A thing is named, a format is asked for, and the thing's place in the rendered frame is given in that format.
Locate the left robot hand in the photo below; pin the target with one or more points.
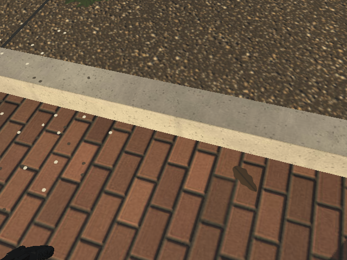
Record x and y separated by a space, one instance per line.
41 252

